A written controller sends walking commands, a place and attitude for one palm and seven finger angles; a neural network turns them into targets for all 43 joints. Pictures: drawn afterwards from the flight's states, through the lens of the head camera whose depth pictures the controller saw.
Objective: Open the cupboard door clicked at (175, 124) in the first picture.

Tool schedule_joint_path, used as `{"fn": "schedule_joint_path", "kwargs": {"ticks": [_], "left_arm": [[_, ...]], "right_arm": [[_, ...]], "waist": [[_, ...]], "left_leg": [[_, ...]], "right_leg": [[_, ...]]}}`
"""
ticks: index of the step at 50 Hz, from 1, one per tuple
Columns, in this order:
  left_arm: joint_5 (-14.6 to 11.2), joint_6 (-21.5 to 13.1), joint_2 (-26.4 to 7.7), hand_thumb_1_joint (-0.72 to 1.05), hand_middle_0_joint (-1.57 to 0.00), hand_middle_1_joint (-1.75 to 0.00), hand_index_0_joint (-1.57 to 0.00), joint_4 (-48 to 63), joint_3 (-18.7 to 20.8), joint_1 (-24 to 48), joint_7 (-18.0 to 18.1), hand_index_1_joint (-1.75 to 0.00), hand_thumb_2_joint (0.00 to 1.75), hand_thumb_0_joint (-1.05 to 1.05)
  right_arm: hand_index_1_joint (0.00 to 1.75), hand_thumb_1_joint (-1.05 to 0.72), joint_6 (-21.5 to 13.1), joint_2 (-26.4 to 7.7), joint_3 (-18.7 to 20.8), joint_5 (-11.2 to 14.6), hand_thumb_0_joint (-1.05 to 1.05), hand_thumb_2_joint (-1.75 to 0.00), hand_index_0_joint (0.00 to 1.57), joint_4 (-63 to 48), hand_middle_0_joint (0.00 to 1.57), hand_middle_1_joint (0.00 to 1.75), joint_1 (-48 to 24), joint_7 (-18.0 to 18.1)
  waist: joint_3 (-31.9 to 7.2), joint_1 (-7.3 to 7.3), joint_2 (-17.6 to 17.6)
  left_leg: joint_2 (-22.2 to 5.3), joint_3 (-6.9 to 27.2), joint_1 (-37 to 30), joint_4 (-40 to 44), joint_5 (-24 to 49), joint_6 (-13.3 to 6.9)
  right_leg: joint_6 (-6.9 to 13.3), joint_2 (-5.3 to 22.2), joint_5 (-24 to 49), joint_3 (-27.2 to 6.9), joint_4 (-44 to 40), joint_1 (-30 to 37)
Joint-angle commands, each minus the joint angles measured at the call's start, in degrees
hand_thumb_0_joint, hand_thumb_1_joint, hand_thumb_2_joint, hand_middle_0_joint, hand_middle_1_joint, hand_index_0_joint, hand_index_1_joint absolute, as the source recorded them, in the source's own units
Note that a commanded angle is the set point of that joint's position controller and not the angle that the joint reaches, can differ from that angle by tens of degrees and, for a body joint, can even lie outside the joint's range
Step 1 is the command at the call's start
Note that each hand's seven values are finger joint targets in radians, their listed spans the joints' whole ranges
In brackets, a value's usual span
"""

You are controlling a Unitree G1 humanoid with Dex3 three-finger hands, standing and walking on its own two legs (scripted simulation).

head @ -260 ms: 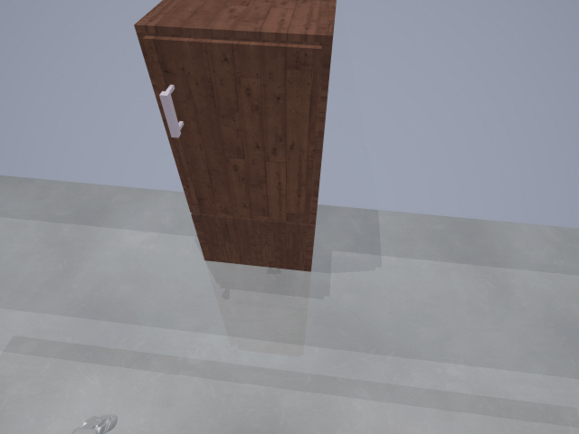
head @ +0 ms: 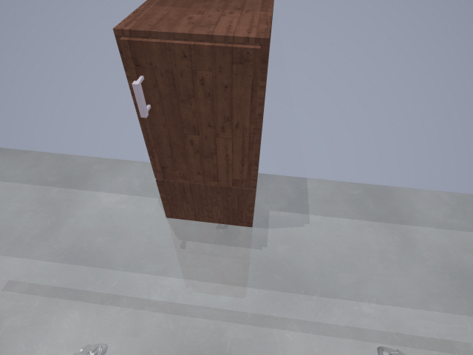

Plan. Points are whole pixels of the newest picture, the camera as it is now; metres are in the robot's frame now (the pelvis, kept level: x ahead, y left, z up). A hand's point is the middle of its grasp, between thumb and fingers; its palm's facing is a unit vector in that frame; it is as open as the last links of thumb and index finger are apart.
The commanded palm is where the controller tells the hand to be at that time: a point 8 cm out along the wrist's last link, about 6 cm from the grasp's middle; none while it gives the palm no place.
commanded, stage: stand and wait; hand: left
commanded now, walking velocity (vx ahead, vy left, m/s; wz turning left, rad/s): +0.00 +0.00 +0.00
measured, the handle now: (142, 96) +0.86 +0.37 -0.02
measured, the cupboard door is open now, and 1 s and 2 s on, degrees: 0 0 0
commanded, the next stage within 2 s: look at it before walking up in 0.56 s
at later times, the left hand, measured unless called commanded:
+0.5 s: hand out of the picture +0.05 +0.24 -0.15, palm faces -0.03 -0.94 -0.35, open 7.4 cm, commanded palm none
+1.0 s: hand out of the picture +0.06 +0.23 -0.15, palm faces -0.03 -0.94 -0.33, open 7.4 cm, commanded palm none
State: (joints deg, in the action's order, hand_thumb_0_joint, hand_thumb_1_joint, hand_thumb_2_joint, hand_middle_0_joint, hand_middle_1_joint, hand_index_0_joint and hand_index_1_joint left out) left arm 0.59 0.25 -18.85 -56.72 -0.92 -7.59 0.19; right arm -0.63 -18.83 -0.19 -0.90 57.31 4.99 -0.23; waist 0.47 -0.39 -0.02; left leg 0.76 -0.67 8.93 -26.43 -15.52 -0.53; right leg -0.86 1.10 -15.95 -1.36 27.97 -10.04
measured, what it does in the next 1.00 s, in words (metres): stands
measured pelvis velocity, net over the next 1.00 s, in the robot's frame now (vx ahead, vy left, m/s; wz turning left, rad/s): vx -0.01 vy -0.01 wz -0.01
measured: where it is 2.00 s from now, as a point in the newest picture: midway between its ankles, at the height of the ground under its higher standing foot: outside the picture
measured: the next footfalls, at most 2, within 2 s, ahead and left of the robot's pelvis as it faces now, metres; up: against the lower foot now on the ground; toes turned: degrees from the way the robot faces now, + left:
left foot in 1.68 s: +0.12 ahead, +0.17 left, +0.00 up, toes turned +8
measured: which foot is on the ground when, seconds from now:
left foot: down 0.00-1.00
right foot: down 0.00-1.00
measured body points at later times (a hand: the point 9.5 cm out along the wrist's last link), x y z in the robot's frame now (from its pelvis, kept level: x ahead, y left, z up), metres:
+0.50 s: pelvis -0.02 -0.01 +0.00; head -0.02 -0.02 +0.45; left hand +0.05 +0.29 -0.12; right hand +0.05 -0.31 -0.13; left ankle -0.01 +0.11 -0.74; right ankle -0.01 -0.13 -0.74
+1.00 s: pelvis -0.01 -0.01 +0.01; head -0.01 -0.01 +0.46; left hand +0.07 +0.28 -0.13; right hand +0.06 -0.31 -0.13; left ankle -0.01 +0.11 -0.74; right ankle -0.01 -0.13 -0.74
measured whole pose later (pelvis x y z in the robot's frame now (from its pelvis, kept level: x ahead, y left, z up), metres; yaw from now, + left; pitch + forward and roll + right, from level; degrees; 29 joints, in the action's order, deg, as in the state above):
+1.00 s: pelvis -0.01 -0.01 +0.01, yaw +0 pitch -2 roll +0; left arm 0.5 -0.3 -19.0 -62.1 -0.3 -8.1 0.1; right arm -0.6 -19.2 -0.1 -0.6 63.8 7.4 -0.3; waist 1.5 0.1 0.1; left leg -0.7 -0.6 8.2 -21.7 -11.9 0.7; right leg 0.2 -0.3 -11.9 -1.2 22.8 -9.2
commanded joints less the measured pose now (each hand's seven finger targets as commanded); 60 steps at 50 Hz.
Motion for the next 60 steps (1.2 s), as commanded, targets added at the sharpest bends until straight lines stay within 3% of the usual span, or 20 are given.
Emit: {"fn": "schedule_joint_path", "kwargs": {"ticks": [1,10,19,36,60], "left_arm": [[0.1,-1.6,-12.5,0.9,-0.2,-0.3,-0.2,3.4,3.2,2.9,0.6,-0.3,0.9,0.0],[0.0,-1.8,-12.4,0.9,-0.2,-0.3,-0.2,1.3,3.1,2.4,0.4,-0.3,0.9,0.0],[0.0,-1.7,-12.5,0.9,-0.2,-0.3,-0.2,-0.6,3.0,2.1,0.4,-0.3,0.9,0.0],[0.0,-1.9,-12.2,0.9,-0.2,-0.3,-0.2,-1.5,3.0,2.2,0.4,-0.3,0.9,0.0],[0.0,-2.1,-12.1,0.9,-0.2,-0.3,-0.2,-1.9,3.1,2.0,0.5,-0.3,0.9,0.0]], "right_arm": [[0.3,-0.9,-1.4,-11.8,2.8,0.0,0.0,-0.9,0.2,-3.1,0.2,0.3,-2.7,1.1],[0.3,-0.9,-1.3,-11.8,2.5,0.2,0.0,-0.9,0.2,-0.8,0.2,0.3,-2.0,1.1],[0.3,-0.9,-1.1,-11.8,2.3,0.3,0.0,-0.9,0.2,1.5,0.2,0.3,-0.6,0.9],[0.3,-0.9,-1.2,-11.7,2.2,0.2,0.0,-0.9,0.2,3.0,0.2,0.3,0.4,0.9],[0.3,-0.9,-1.4,-11.8,2.1,0.3,0.0,-0.9,0.2,2.9,0.2,0.3,-0.8,1.2]], "waist": [[-3.1,0.49,-0.3],[-2.8,0.44,-0.4],[-1.0,0.54,-1.2],[-0.7,0.47,-0.8],[-2.8,0.4,-0.3]], "left_leg": [[-6.4,5.3,-0.7,4.8,12.8,-1.8],[-6.7,5.6,-0.8,6.2,9.6,-1.5],[-6.6,5.8,0.1,7.8,4.9,-1.2],[-6.9,5.9,-0.1,8.4,6.0,-0.9],[-7.6,5.7,-2.7,8.4,12.6,-0.9]], "right_leg": [[2.8,5.3,14.0,-4.9,-4.8,0.5],[2.9,5.5,11.1,-5.8,-7.2,0.7],[2.9,5.4,3.7,-6.7,-9.7,-0.9],[2.7,5.3,4.3,-6.8,-10.3,-1.1],[2.6,5.5,14.2,-5.6,-9.3,2.1]]}}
